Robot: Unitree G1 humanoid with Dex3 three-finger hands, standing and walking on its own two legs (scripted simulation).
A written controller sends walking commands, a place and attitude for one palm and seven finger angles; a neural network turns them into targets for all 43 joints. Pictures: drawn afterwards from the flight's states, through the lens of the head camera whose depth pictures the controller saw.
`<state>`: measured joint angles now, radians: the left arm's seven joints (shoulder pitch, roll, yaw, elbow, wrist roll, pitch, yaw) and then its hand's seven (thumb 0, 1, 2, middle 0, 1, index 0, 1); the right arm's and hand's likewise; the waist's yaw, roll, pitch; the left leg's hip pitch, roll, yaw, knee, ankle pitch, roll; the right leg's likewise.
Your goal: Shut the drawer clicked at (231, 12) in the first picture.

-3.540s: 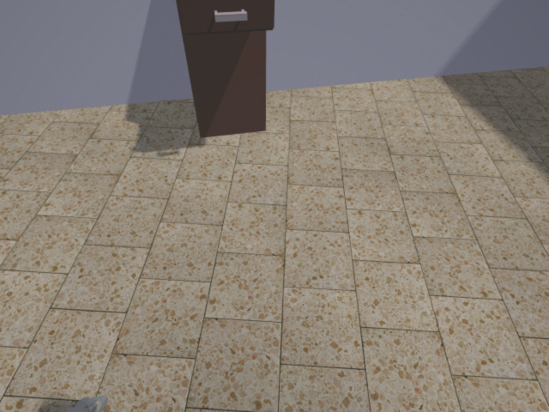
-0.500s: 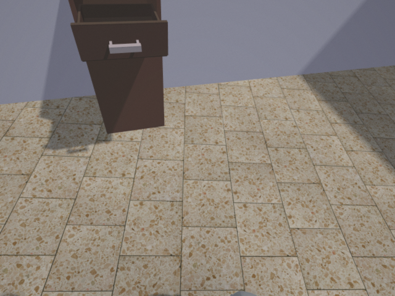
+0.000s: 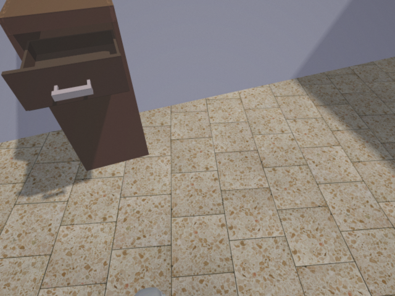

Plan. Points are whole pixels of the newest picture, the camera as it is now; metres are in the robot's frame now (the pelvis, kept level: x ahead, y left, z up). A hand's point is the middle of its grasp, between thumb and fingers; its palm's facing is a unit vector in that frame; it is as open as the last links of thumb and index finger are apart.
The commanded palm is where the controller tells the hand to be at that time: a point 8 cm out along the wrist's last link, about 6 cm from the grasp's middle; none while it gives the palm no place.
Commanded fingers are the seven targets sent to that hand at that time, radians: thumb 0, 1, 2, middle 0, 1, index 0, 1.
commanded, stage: walk to a spot facing it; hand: left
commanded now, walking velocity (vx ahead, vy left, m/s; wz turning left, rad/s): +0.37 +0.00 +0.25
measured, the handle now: (72, 88) +0.72 +0.43 +0.01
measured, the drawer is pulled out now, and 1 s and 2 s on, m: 0.29 0.29 0.29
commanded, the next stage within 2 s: turn to face it in 0.20 s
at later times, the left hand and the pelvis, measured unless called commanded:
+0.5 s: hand (101, 281) +0.19 +0.24 -0.17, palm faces +0.19 -0.97 -0.18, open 7.4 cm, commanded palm none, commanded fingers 0.00 0.90 0.90 -0.20 -0.30 -0.20 -0.30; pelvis +0.20 +0.06 +0.01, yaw +8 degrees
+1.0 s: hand (115, 247) +0.27 +0.22 -0.15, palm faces +0.37 -0.90 -0.24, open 7.3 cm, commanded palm none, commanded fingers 0.00 0.90 0.90 -0.20 -0.30 -0.20 -0.30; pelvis +0.27 +0.02 +0.01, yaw +19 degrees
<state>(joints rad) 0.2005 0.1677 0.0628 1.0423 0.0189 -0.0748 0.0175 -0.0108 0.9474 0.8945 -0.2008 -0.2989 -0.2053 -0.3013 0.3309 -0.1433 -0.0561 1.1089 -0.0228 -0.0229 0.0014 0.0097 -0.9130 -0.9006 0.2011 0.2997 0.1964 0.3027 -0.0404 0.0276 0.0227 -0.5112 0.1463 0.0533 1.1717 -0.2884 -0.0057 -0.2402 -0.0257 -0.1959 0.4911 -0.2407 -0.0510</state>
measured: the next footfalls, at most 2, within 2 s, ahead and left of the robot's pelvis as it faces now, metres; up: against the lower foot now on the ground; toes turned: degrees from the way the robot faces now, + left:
left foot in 0.26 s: +0.25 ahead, +0.16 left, +0.00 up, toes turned +14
right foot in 0.70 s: +0.36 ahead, -0.06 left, +0.00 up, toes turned +6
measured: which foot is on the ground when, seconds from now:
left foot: up 0.00-0.24, down 0.26-0.70, up 0.72-1.00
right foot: down 0.00-0.28, up 0.30-0.68, down 0.70-1.00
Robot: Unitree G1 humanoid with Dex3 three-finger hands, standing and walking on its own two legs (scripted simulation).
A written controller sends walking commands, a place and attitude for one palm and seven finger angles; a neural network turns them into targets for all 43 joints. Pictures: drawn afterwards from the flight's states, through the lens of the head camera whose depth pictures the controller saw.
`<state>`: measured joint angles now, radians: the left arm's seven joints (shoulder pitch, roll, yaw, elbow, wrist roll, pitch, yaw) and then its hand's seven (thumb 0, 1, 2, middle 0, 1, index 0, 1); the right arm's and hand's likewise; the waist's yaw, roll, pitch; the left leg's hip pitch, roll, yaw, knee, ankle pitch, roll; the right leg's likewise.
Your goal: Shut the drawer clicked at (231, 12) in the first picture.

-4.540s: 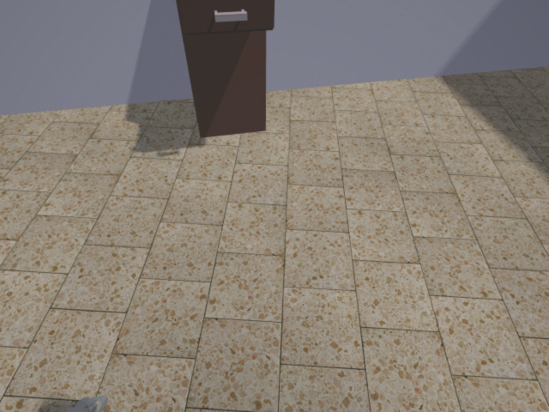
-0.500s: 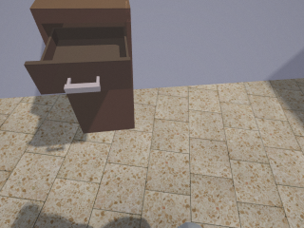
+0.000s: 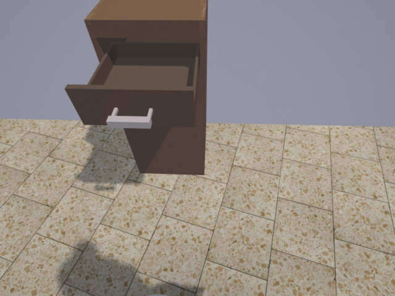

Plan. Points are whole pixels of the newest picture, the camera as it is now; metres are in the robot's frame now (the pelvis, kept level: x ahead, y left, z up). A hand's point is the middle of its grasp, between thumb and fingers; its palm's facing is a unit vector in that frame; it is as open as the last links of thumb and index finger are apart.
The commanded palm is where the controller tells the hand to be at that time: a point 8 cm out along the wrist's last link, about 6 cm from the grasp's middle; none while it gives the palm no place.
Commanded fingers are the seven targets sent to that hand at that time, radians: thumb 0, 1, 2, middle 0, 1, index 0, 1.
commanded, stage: take the last steps up to it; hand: left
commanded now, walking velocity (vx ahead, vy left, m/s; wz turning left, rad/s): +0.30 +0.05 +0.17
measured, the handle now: (131, 116) +0.56 +0.24 +0.01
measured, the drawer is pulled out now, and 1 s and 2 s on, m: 0.29 0.29 0.29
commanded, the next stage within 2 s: come to a stop and stand still in 0.88 s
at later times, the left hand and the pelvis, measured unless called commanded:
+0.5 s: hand out of the picture +0.12 +0.21 -0.17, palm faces +0.06 -0.98 -0.20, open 7.4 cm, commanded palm none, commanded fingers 0.00 0.90 0.90 -0.20 -0.30 -0.20 -0.30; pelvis +0.09 +0.02 +0.00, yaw +2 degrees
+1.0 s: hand (127, 286) +0.17 +0.19 -0.19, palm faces +0.20 -0.97 -0.13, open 7.4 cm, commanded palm none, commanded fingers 0.00 0.90 0.90 -0.20 -0.30 -0.20 -0.30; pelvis +0.23 +0.04 -0.01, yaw +5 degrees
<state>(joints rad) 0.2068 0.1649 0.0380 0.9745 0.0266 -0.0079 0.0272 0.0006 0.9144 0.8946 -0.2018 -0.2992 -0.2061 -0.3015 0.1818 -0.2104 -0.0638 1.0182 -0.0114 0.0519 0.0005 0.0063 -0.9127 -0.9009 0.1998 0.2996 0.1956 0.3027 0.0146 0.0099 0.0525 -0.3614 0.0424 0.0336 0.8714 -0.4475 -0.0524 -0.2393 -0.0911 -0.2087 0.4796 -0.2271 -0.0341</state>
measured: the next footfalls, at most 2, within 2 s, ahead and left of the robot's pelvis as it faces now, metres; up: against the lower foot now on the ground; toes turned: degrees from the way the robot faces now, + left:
left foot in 0.12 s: +0.03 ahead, +0.14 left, +0.00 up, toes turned +7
right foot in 0.54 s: +0.22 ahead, -0.09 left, +0.00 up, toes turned -5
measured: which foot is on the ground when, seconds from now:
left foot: up 0.00-0.10, down 0.12-0.56, up 0.58-0.98, down 1.00-1.00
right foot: down 0.00-0.12, up 0.14-0.52, down 0.54-1.00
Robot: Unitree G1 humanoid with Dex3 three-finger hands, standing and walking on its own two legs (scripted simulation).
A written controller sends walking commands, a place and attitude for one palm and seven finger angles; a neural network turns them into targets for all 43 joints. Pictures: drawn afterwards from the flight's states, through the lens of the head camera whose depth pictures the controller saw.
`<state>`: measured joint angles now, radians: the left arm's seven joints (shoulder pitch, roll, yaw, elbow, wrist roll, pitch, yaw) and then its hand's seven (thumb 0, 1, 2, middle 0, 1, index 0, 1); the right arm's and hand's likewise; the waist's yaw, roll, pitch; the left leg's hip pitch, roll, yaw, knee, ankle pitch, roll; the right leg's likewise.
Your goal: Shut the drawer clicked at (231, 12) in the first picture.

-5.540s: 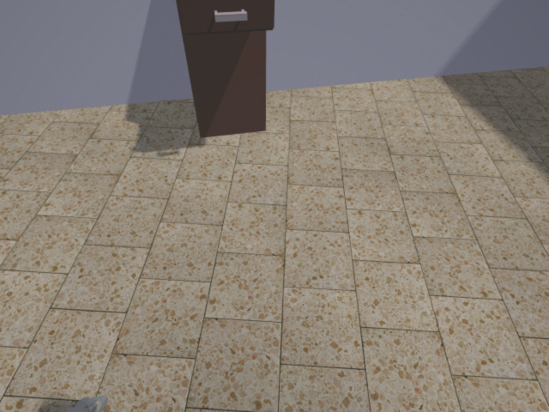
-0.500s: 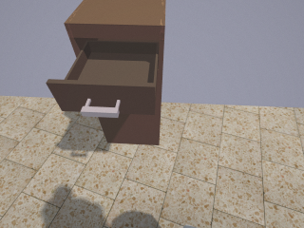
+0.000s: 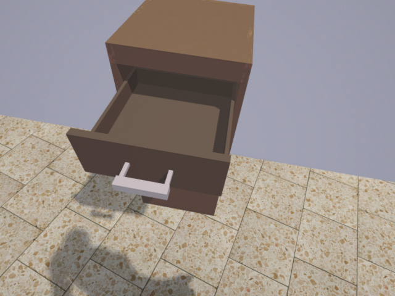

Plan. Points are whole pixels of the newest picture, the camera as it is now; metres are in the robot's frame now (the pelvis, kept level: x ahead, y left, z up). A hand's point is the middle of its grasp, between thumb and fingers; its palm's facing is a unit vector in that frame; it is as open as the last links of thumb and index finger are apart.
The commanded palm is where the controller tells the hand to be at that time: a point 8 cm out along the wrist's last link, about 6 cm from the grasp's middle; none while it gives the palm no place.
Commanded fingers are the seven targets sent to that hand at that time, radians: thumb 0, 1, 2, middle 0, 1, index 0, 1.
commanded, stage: come to a stop and stand still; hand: left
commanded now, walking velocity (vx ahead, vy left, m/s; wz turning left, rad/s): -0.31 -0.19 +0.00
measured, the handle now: (144, 179) +0.34 +0.16 +0.02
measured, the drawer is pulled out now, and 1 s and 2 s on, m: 0.29 0.29 0.29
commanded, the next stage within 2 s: look again from close up in 0.92 s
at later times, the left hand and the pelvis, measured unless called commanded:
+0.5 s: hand out of the picture +0.07 +0.17 -0.16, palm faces -0.01 -0.96 -0.27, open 7.4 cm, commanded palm none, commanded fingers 0.00 0.90 0.90 -0.20 -0.30 -0.20 -0.30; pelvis +0.01 -0.03 +0.00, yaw -2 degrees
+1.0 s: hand out of the picture +0.00 +0.10 -0.16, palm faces +0.02 -0.98 -0.20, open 7.3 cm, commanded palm none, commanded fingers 0.00 0.90 0.90 -0.20 -0.30 -0.20 -0.30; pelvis -0.01 -0.08 +0.01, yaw -2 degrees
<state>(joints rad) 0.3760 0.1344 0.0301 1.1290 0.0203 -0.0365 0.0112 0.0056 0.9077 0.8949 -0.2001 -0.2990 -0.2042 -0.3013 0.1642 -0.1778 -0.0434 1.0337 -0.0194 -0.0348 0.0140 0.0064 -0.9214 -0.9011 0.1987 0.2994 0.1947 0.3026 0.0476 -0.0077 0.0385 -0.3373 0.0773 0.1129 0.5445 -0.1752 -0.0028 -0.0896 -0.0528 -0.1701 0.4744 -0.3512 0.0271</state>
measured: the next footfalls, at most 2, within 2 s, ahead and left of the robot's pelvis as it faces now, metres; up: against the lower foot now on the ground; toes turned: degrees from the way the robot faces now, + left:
right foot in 0.50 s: +0.03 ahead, -0.16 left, +0.00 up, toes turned -5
left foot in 0.74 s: +0.02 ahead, +0.07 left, +0.00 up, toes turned +1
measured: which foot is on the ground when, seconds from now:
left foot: down 0.00-0.54, up 0.56-0.72, down 0.74-1.00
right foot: down 0.00-0.00, up 0.02-0.48, down 0.50-1.00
